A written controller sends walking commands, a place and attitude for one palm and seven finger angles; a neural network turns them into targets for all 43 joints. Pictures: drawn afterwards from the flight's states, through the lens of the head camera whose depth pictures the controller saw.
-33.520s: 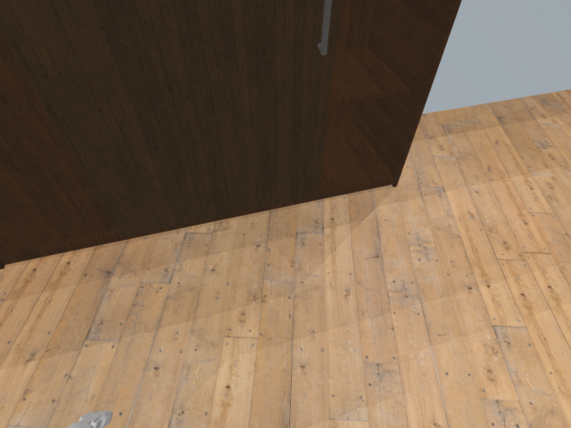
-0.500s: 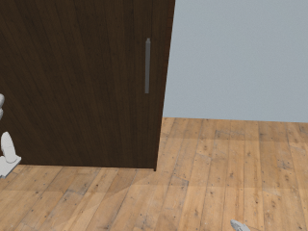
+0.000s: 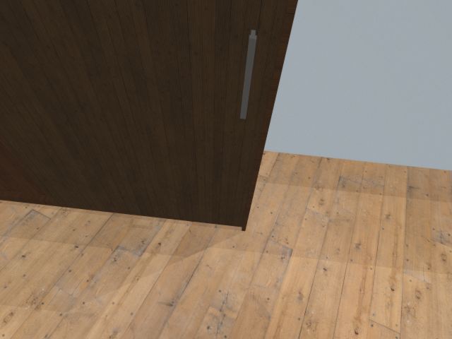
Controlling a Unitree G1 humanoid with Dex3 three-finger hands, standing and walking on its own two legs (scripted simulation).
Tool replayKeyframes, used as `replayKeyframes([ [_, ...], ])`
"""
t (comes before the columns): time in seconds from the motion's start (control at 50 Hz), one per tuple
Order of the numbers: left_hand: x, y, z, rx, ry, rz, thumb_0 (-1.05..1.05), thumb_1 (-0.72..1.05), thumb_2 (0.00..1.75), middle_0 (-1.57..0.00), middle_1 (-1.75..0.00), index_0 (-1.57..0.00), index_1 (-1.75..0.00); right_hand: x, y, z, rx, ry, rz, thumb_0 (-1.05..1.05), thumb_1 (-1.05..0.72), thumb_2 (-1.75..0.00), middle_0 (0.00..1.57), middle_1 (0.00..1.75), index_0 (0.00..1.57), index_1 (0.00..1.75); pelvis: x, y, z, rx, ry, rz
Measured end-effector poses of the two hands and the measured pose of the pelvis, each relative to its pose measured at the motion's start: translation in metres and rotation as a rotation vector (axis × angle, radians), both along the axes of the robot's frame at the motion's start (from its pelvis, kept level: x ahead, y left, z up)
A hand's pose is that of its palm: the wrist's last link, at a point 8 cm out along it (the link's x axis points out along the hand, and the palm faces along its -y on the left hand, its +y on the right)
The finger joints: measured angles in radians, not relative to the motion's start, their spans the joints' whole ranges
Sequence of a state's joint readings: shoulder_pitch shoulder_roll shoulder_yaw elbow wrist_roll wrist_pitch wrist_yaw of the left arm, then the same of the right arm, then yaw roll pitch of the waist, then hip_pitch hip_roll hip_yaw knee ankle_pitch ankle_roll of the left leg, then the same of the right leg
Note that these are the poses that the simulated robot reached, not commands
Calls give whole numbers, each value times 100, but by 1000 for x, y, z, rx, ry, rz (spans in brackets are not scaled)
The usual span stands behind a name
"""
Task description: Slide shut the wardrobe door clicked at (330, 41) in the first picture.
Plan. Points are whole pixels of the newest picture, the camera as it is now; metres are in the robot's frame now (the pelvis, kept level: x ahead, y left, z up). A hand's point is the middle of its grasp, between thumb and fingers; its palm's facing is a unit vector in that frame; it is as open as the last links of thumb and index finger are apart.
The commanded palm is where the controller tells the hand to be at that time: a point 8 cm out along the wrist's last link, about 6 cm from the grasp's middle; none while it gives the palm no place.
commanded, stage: let the arm hang, fingers relaxed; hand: left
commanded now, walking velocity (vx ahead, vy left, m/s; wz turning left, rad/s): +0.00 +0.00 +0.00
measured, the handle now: (247, 78) +0.67 +0.00 +0.10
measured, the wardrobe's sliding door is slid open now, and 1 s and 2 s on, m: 0.00 0.00 0.00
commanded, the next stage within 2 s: look to check the result in 0.70 s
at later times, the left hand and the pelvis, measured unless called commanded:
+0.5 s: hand out of the picture +0.05 +0.19 -0.17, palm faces -0.01 -0.98 -0.21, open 7.4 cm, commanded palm none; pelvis +0.01 +0.01 +0.01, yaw -1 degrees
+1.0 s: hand out of the picture +0.07 +0.22 -0.16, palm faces -0.03 -0.96 -0.27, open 7.4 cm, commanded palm none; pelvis +0.02 +0.00 +0.01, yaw -2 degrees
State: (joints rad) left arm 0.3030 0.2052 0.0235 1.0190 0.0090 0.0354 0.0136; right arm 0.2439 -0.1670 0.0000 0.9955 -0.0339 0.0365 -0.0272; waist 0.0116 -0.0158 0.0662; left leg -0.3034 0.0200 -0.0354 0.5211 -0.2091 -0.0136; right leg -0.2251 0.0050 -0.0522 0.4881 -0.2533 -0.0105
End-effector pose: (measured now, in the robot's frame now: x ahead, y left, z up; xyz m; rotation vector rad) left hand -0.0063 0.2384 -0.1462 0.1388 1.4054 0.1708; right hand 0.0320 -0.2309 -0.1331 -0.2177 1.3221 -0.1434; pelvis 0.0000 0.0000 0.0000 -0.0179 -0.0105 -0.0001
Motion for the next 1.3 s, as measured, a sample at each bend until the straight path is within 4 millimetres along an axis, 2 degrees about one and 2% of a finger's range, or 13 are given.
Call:
replayKeyframes([
  [0.1, -38, 13, 9, 27, 132, 14, -1, 96, 90, -20, -30, -20, -30, -29, 4, -2, 8, 98, -34, 0, -92, -90, 20, 30, 20, 30, 2, 6, 4, 4, 3, -6],
  [0.18, -44, 17, 13, 37, 166, 12, 0, 93, 90, -20, -30, -20, -30, -41, 10, -5, 21, 129, -52, 0, -92, -90, 20, 30, 20, 30, 4, 9, 5, 9, -1, -11],
  [0.26, -32, 16, 13, 37, 140, 0, 0, 92, 90, -20, -30, -20, -30, -43, 16, -7, 39, 132, -62, 0, -91, -90, 20, 30, 20, 30, 4, 11, 6, 12, -4, -14],
  [0.4, 14, 8, 9, 22, 26, -36, 0, 91, 90, -20, -30, -20, -30, -31, 23, -9, 60, 94, -73, 0, -91, -90, 20, 30, 20, 30, 6, 11, 6, 16, -7, -19],
  [0.52, 53, 2, 9, 9, -65, -66, 0, 91, 90, -20, -30, -20, -30, -19, 18, -7, 46, 57, -80, 1, -91, -90, 20, 30, 20, 30, 10, 11, 7, 16, -11, -24],
  [0.62, 73, 2, 12, 10, -106, -81, 0, 91, 90, -20, -30, -20, -30, -11, 11, -5, 33, 39, -79, 0, -91, -90, 20, 30, 20, 30, 12, 10, 7, 17, -12, -26],
  [0.74, 79, 8, 14, 28, -105, -86, 0, 91, 90, -20, -30, -20, -30, -3, 3, -3, 21, 35, -75, 0, -91, -90, 20, 30, 20, 30, 16, 8, 8, 17, -9, -28],
  [1.06, 72, 27, 20, 77, -46, -80, 0, 91, 90, -20, -30, -20, -30, 24, -21, 3, -20, 15, -49, 0, -90, -90, 20, 30, 20, 30, 25, 4, 10, 16, -7, -33],
  [1.3, 96, 31, 25, 91, -90, -94, 0, 91, 90, -20, -30, -20, -30, 49, -36, 9, -49, -31, -31, 0, -90, -90, 20, 30, 20, 30, 31, 2, 11, 18, -6, -33],
])
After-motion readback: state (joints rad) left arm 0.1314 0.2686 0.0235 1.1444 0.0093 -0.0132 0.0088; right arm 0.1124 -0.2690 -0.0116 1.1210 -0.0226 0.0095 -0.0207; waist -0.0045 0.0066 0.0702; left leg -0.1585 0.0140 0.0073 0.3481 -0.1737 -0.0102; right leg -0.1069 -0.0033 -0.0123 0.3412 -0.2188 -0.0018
